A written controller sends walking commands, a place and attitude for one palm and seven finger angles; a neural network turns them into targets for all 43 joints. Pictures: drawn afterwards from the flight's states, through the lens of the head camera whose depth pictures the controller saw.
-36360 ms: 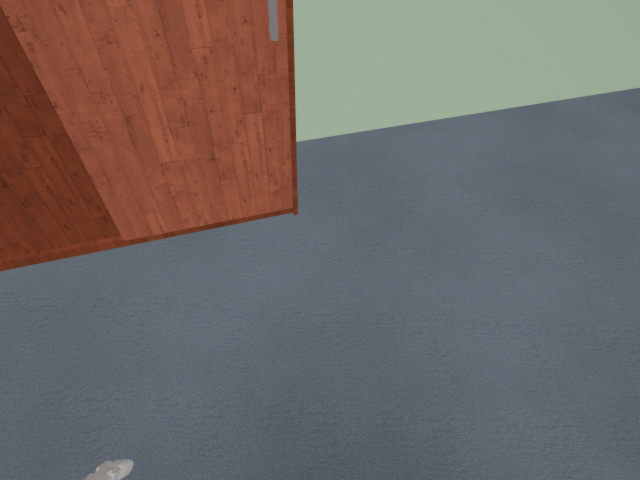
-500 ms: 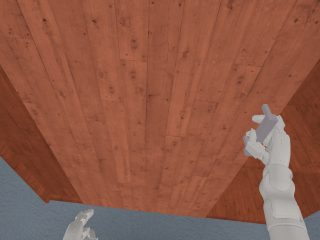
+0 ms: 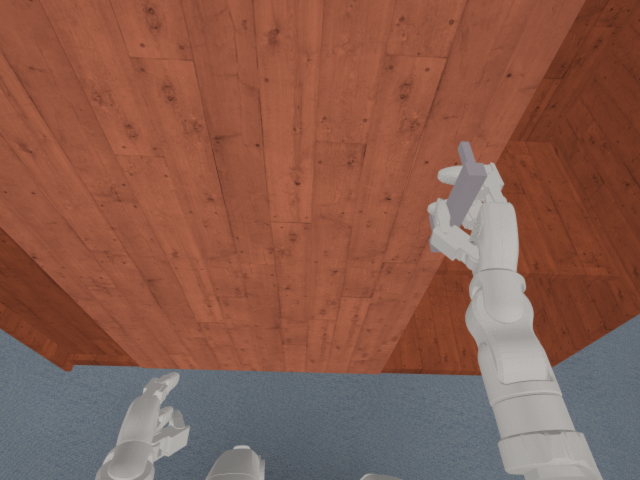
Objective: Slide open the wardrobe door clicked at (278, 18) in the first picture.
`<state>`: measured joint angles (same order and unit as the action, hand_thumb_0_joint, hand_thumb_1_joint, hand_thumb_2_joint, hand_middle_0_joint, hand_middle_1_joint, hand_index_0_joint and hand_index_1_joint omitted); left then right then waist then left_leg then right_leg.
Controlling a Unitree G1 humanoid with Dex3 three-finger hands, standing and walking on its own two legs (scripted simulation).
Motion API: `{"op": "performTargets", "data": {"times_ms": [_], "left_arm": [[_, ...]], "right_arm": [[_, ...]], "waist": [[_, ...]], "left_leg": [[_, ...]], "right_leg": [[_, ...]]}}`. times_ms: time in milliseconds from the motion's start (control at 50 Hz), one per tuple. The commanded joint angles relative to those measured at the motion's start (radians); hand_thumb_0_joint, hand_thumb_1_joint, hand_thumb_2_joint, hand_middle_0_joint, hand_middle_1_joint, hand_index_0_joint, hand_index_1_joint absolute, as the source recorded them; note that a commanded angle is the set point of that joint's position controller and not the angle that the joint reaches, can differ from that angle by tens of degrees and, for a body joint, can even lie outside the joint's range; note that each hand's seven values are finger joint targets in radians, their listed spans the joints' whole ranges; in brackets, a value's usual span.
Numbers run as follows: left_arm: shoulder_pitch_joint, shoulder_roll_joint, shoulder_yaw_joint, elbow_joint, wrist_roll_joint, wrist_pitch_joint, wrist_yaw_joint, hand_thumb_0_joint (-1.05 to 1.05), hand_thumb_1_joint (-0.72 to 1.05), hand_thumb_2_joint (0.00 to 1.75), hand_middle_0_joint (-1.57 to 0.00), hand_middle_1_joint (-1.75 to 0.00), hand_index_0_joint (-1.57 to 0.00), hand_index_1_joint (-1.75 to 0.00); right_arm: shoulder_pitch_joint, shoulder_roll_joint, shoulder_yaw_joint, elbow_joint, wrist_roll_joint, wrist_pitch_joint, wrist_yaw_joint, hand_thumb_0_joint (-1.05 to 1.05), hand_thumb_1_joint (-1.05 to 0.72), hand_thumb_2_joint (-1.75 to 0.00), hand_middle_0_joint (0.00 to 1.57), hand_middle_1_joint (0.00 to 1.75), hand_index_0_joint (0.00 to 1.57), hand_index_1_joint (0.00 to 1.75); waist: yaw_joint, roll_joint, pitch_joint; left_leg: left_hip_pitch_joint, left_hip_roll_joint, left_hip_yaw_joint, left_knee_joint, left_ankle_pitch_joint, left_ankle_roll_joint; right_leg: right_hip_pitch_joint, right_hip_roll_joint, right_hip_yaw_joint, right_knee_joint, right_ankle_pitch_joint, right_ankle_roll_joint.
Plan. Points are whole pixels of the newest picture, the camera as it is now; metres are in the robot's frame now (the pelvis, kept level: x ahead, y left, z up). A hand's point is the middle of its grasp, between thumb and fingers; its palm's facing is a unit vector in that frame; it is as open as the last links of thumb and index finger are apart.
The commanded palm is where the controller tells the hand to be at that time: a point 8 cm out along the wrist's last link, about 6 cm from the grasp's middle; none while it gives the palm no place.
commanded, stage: stop walking and hold the door there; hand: right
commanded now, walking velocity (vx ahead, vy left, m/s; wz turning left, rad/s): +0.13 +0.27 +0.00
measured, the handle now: (451, 200) +0.43 -0.15 +0.11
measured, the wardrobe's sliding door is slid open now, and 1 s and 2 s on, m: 0.46 0.46 0.46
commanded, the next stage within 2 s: loosen the grip on the handle in 0.86 s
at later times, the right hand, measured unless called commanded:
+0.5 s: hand (436, 230) +0.38 -0.12 +0.12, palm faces +0.17 +0.97 -0.16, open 6.2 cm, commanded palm +0.35 -0.13 +0.10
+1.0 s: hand (440, 229) +0.38 -0.13 +0.11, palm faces +0.11 +0.97 -0.20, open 6.4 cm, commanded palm +0.35 -0.17 +0.10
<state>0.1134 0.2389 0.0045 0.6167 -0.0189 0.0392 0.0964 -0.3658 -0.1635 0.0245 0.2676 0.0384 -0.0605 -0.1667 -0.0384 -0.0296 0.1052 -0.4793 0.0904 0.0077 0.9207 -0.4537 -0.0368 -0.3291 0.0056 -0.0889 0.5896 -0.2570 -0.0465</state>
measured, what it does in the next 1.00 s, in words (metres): steps on the spot: left foot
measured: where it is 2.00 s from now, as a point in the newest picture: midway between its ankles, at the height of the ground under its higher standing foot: outside the picture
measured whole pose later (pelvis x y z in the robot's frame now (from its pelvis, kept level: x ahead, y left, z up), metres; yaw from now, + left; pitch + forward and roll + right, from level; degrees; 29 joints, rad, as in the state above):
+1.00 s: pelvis -0.03 +0.02 +0.00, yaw +3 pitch +0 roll +0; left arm 0.19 0.22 -0.01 0.72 -0.02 -0.05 0.08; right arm -0.52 -0.24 -0.09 0.65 0.03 -0.14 -0.08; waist -0.03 -0.03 0.03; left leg -0.18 -0.02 0.04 0.56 -0.38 0.03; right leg -0.36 -0.06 -0.12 0.55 -0.20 -0.01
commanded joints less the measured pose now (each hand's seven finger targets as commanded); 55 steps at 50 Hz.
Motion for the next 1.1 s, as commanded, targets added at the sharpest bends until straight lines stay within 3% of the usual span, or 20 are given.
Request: {"op": "performTargets", "data": {"times_ms": [0,80,220,320,340,380,420,520,600,760,860,920,940,960,980,1000,1020,1040,1060,1080], "left_arm": [[0.009,0.103,0.022,-0.100,0.003,-0.080,-0.018,0.00,0.90,0.90,-0.20,-0.30,-0.20,-0.30],[0.027,0.088,0.002,-0.076,0.016,-0.124,-0.030,0.00,0.90,0.90,-0.20,-0.30,-0.20,-0.30],[0.035,0.091,-0.007,-0.070,0.018,-0.160,-0.040,0.00,0.90,0.90,-0.20,-0.30,-0.20,-0.30],[0.029,0.109,0.004,-0.070,0.008,-0.156,-0.031,0.00,0.90,0.90,-0.20,-0.30,-0.20,-0.30],[0.025,0.111,0.009,-0.073,0.004,-0.154,-0.026,0.00,0.90,0.90,-0.20,-0.30,-0.20,-0.30],[0.041,0.103,0.011,-0.070,-0.010,-0.142,-0.015,0.00,0.90,0.90,-0.20,-0.30,-0.20,-0.30],[0.036,0.110,0.012,-0.058,-0.019,-0.138,-0.001,0.00,0.90,0.90,-0.20,-0.30,-0.20,-0.30],[0.047,0.130,0.021,-0.041,-0.016,-0.126,0.011,0.00,0.90,0.90,-0.20,-0.30,-0.20,-0.30],[0.069,0.129,0.020,-0.033,-0.015,-0.122,0.014,0.00,0.90,0.90,-0.20,-0.30,-0.20,-0.30],[0.072,0.133,0.022,-0.031,-0.016,-0.105,0.016,0.00,0.90,0.90,-0.20,-0.30,-0.20,-0.30],[0.067,0.128,0.021,-0.038,-0.010,-0.102,0.012,0.00,0.90,0.90,-0.20,-0.30,-0.20,-0.30],[0.063,0.131,0.019,-0.038,-0.009,-0.100,0.012,0.00,0.90,0.90,-0.20,-0.30,-0.20,-0.30],[0.067,0.185,0.117,-0.024,-0.007,-0.133,-0.028,0.00,0.90,0.90,-0.20,-0.30,-0.20,-0.30],[0.106,0.172,0.043,0.051,0.017,-0.185,-0.038,0.00,0.90,0.90,-0.20,-0.30,-0.20,-0.30],[0.200,0.178,0.087,0.029,-0.017,-0.203,-0.045,0.00,0.90,0.90,-0.20,-0.30,-0.20,-0.30],[0.168,0.171,0.080,0.019,-0.009,-0.201,-0.053,0.00,0.90,0.90,-0.20,-0.30,-0.20,-0.30],[0.154,0.148,0.073,0.000,0.012,-0.195,-0.061,0.00,0.90,0.90,-0.20,-0.30,-0.20,-0.30],[0.148,0.143,0.068,-0.019,0.024,-0.192,-0.074,0.00,0.90,0.90,-0.20,-0.30,-0.20,-0.30],[0.153,0.135,0.070,-0.020,0.017,-0.189,-0.080,0.00,0.90,0.90,-0.20,-0.30,-0.20,-0.30],[0.161,0.138,0.066,-0.020,0.013,-0.183,-0.089,0.00,0.90,0.90,-0.20,-0.30,-0.20,-0.30]], "right_arm": [[-0.376,0.116,0.203,-0.261,-0.014,-0.092,0.085,0.00,-0.90,-0.90,0.45,1.40,0.45,1.40],[-0.450,0.097,0.203,-0.252,-0.012,-0.079,0.087,0.00,-0.90,-0.90,0.45,1.40,0.45,1.40],[-0.491,0.063,0.178,-0.233,0.003,-0.065,0.090,0.00,-0.90,-0.90,0.45,1.40,0.45,1.40],[-0.515,-0.003,0.115,-0.157,0.001,-0.081,0.085,0.00,-0.90,-0.90,0.45,1.40,0.45,1.40],[-0.505,-0.044,0.066,-0.131,-0.001,-0.085,0.080,0.00,-0.90,-0.90,0.45,1.40,0.45,1.40],[-0.530,-0.018,0.086,-0.072,0.012,-0.087,0.086,0.00,-0.90,-0.90,0.45,1.40,0.45,1.40],[-0.567,-0.035,0.079,-0.044,0.019,-0.095,0.079,0.00,-0.90,-0.90,0.45,1.40,0.45,1.40],[-0.554,-0.046,0.060,0.048,0.023,-0.108,0.076,0.00,-0.90,-0.90,0.45,1.40,0.45,1.40],[-0.529,-0.064,0.039,0.093,0.024,-0.121,0.078,0.00,-0.90,-0.90,0.45,1.40,0.45,1.40],[-0.466,-0.108,0.001,0.113,0.013,-0.136,0.079,0.00,-0.90,-0.90,0.45,1.40,0.45,1.40],[-0.459,-0.073,0.031,0.068,0.010,-0.145,0.088,0.00,-0.90,-0.90,0.45,1.40,0.45,1.40],[-0.443,-0.059,0.050,0.071,0.013,-0.143,0.090,0.00,-0.90,-0.90,0.45,1.40,0.45,1.40],[-0.918,-0.792,-0.589,0.210,-0.061,-0.133,0.063,0.00,-0.90,-0.90,0.45,1.40,0.45,1.40],[-0.837,-0.315,-0.216,0.521,-0.083,-0.044,0.113,0.00,-0.78,-0.84,0.45,1.40,0.45,1.40],[-0.698,-0.228,-0.286,0.410,-0.055,-0.060,0.147,0.00,-0.66,-0.78,0.45,1.40,0.45,1.40],[-0.664,-0.302,-0.352,0.308,-0.007,-0.086,0.156,0.00,-0.54,-0.73,0.45,1.40,0.45,1.40],[-0.564,-0.331,-0.400,0.258,0.013,-0.114,0.146,0.00,-0.42,-0.67,0.45,1.40,0.45,1.40],[-0.584,-0.266,-0.318,0.180,0.010,-0.149,0.136,0.00,-0.30,-0.61,0.45,1.40,0.45,1.40],[-0.568,-0.194,-0.253,0.234,-0.003,-0.173,0.121,0.00,-0.17,-0.55,0.45,1.40,0.45,1.40],[-0.600,-0.161,-0.200,0.259,-0.020,-0.194,0.107,0.00,-0.05,-0.49,0.45,1.40,0.45,1.40]], "waist": [[0.061,0.033,-0.408],[0.073,-0.099,-0.431],[0.087,-0.093,-0.463],[0.072,-0.078,-0.475],[0.069,-0.037,-0.474],[0.072,0.129,-0.455],[0.077,0.101,-0.451],[0.071,-0.026,-0.389],[0.069,0.033,-0.355],[0.056,0.065,-0.359],[0.056,0.020,-0.390],[0.060,0.020,-0.374],[-0.012,0.260,-0.151],[0.178,0.374,-0.378],[0.126,0.235,-0.534],[0.049,-0.066,-0.651],[0.005,-0.214,-0.671],[0.037,-0.082,-0.630],[0.071,0.063,-0.521],[0.095,0.085,-0.447]], "left_leg": [[-0.053,-0.050,0.000,0.132,-0.016,0.003],[0.002,-0.066,-0.003,-0.039,-0.008,0.011],[0.133,-0.091,0.004,-0.268,0.029,0.019],[0.347,-0.055,0.004,-0.505,0.224,0.047],[0.356,-0.017,-0.029,-0.508,0.321,0.059],[0.329,0.043,-0.088,-0.495,0.416,0.073],[0.334,0.075,-0.096,-0.473,0.506,0.077],[0.282,0.031,-0.069,-0.456,0.351,0.051],[0.281,0.047,-0.089,-0.484,0.358,0.058],[0.333,0.059,-0.089,-0.451,0.617,0.048],[0.294,0.017,-0.056,-0.422,0.553,0.033],[0.284,0.008,-0.051,-0.436,0.467,0.034],[0.050,0.024,-0.213,-0.553,0.738,-0.020],[0.165,-0.102,0.017,-0.291,0.993,0.036],[0.066,-0.128,0.066,-0.209,0.855,0.028],[0.062,-0.110,0.021,-0.273,0.673,0.034],[0.087,-0.094,0.012,-0.312,0.505,0.054],[0.071,-0.105,0.018,-0.356,0.456,0.054],[0.048,-0.112,0.026,-0.367,0.480,0.047],[0.012,-0.111,0.026,-0.364,0.481,0.041]], "right_leg": [[0.417,-0.323,0.231,-0.185,0.616,-0.083],[0.499,-0.328,0.242,-0.201,0.622,-0.064],[0.502,-0.323,0.232,-0.172,0.646,-0.054],[0.313,-0.268,0.181,-0.147,0.373,-0.001],[0.287,-0.245,0.132,-0.119,0.335,0.015],[0.247,-0.188,0.094,-0.055,0.267,0.038],[0.242,-0.178,0.095,-0.040,0.282,0.039],[0.228,-0.209,0.142,-0.072,0.309,0.009],[0.191,-0.193,0.123,-0.056,0.270,0.018],[0.189,-0.176,0.098,-0.025,0.378,0.022],[0.267,-0.203,0.112,-0.035,0.493,-0.003],[0.253,-0.207,0.122,-0.051,0.442,-0.005],[0.232,-0.159,0.080,0.024,0.379,-0.031],[0.165,-0.009,0.070,-0.125,0.546,-0.010],[0.322,-0.004,0.076,-0.058,0.685,-0.008],[0.457,-0.020,0.076,-0.008,0.747,0.009],[0.487,-0.040,0.086,0.016,0.756,0.032],[0.432,-0.046,0.085,0.013,0.617,0.036],[0.315,-0.042,0.068,0.022,0.479,0.023],[0.240,-0.036,0.063,0.030,0.386,0.016]]}}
